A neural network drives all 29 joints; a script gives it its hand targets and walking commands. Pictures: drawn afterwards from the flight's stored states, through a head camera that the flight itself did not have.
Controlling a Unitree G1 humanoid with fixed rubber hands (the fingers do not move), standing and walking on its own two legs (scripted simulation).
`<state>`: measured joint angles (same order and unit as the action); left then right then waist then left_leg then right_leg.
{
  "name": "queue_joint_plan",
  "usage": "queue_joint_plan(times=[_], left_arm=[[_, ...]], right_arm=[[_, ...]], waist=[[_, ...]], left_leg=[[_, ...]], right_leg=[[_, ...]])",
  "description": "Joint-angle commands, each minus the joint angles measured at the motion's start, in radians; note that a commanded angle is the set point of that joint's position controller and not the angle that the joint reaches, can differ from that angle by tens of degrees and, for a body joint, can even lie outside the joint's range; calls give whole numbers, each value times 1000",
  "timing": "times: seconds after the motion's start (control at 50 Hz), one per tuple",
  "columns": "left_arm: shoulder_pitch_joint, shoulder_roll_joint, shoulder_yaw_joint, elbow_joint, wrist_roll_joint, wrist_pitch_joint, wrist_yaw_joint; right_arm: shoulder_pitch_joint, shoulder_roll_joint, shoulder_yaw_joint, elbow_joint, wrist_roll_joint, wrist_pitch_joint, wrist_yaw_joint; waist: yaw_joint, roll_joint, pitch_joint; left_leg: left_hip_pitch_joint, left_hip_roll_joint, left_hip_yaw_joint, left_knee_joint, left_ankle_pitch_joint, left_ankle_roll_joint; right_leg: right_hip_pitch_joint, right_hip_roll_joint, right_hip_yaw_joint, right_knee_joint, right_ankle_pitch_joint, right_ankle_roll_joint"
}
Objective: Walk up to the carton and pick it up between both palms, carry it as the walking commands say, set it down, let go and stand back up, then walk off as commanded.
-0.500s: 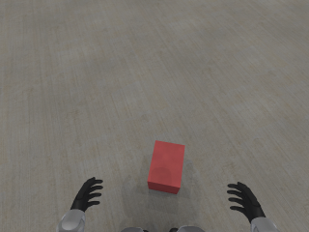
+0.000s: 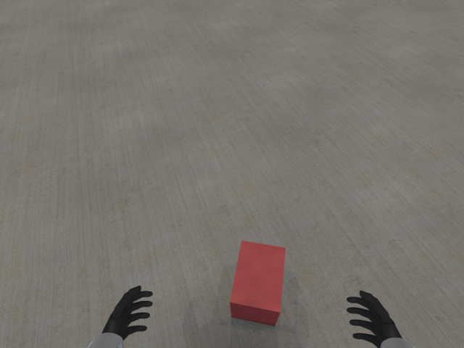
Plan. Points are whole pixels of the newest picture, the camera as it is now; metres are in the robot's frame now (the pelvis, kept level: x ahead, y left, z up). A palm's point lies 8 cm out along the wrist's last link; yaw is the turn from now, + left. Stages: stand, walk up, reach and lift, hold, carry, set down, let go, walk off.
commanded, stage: stand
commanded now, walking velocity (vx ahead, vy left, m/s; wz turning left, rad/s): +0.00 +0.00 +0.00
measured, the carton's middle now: (258, 283) +0.45 -0.04 -0.67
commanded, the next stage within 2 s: walk off in 1.80 s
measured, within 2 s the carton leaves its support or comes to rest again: neither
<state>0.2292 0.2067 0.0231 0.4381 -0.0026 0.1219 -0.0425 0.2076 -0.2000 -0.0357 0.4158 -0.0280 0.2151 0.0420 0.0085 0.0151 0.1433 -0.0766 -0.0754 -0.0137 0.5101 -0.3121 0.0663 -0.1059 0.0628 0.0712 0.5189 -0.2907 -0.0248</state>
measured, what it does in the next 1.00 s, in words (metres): stands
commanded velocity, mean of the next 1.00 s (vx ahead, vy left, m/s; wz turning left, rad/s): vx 0.00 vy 0.00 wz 0.00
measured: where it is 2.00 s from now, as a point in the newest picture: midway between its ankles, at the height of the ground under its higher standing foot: outside the picture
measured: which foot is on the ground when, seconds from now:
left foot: down 0.00-1.00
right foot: down 0.00-1.00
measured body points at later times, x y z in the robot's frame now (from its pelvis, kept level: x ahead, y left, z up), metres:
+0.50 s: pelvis +0.02 +0.00 +0.00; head -0.05 -0.01 +0.45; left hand +0.11 +0.29 -0.09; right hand +0.16 -0.28 -0.09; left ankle -0.02 +0.08 -0.73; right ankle +0.00 -0.11 -0.73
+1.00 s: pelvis -0.02 -0.01 +0.01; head -0.08 -0.01 +0.45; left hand +0.05 +0.29 -0.11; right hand +0.09 -0.29 -0.11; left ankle -0.02 +0.08 -0.73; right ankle +0.00 -0.11 -0.73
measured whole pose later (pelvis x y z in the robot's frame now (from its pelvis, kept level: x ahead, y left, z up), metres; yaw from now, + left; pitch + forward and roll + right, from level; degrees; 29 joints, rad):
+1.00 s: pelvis -0.02 -0.01 +0.01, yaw +2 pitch -4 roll +0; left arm 0.25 0.33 0.02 0.94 0.03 -0.03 0.00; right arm 0.24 -0.32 -0.03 0.93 -0.02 -0.04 0.00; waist 0.00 0.01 -0.07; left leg -0.14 -0.08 -0.05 0.44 -0.23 0.06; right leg -0.16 0.05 0.03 0.44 -0.22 -0.03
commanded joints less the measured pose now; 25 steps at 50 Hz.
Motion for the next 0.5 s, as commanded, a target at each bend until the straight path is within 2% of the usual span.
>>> queue_joint_plan(times=[0.0,0.02,0.04,0.06,0.08,0.1,0.12,0.14,0.16,0.22,0.26,0.28,0.3,0.36,0.4,0.48], left_arm=[[-22,227,79,41,43,-89,58],[-24,216,69,54,47,-102,60],[-19,216,64,76,49,-115,61],[-45,208,59,87,51,-122,62],[-50,212,62,98,48,-128,61],[-50,206,61,113,46,-131,59],[-47,219,64,127,45,-136,58],[-43,221,64,142,45,-140,59],[-35,233,69,151,43,-143,56],[-31,249,74,182,42,-157,59],[-22,259,79,189,44,-167,60],[-28,261,77,197,42,-166,59],[-35,261,80,198,43,-166,58],[-13,261,77,221,38,-169,58],[-29,271,75,225,40,-167,60],[-21,282,73,249,39,-174,60]], right_arm=[[-63,-240,-83,31,10,-158,-51],[-55,-235,-84,48,8,-178,-49],[-61,-219,-78,71,4,-190,-49],[-50,-224,-80,92,5,-202,-49],[-46,-217,-72,109,1,-210,-47],[-51,-237,-79,126,0,-219,-47],[-38,-227,-76,140,-1,-227,-48],[-53,-225,-73,147,0,-235,-46],[-36,-240,-77,159,-2,-236,-47],[-42,-242,-76,180,2,-251,-51],[-38,-259,-78,193,-1,-256,-53],[-42,-265,-77,197,-2,-260,-54],[-51,-259,-77,199,-2,-260,-54],[-40,-286,-81,222,-4,-267,-55],[-46,-288,-79,230,-2,-267,-58],[-54,-282,-70,254,2,-274,-56]], waist=[[-1,12,-331],[-6,15,-316],[-8,-20,-298],[-17,-29,-270],[-14,-22,-232],[-12,22,-201],[-16,36,-176],[-13,16,-171],[-11,32,-144],[-15,-2,-152],[-9,15,-143],[-16,1,-125],[-14,-19,-133],[-2,-28,-161],[-9,5,-156],[-5,-41,-150]], left_leg=[[-21,131,-131,-74,231,-49],[-33,138,-137,-63,262,-33],[-60,136,-146,-63,259,-23],[-72,142,-158,-71,253,-22],[-91,147,-171,-81,282,-23],[-103,152,-175,-82,294,-26],[-117,153,-187,-94,317,-23],[-111,162,-189,-93,313,-24],[-136,163,-186,-95,321,-26],[-132,161,-198,-108,318,-29],[-136,145,-176,-94,343,-22],[-135,147,-180,-102,350,-34],[-131,145,-173,-102,348,-31],[-111,150,-181,-98,365,-30],[-112,147,-180,-112,341,-28],[-109,150,-195,-114,286,-16]], right_leg=[[-39,-98,33,-39,208,25],[-47,-107,37,-46,217,15],[-60,-111,43,-50,220,8],[-89,-116,46,-61,208,6],[-115,-111,45,-52,206,2],[-135,-117,48,-62,210,0],[-146,-118,53,-54,211,-1],[-154,-119,55,-65,203,0],[-151,-121,54,-68,209,-2],[-127,-121,51,-69,223,2],[-124,-126,59,-79,250,-1],[-131,-128,58,-83,256,0],[-126,-128,56,-82,250,-3],[-102,-138,64,-87,277,-10],[-109,-137,68,-93,260,-7],[-113,-138,70,-113,239,-9]])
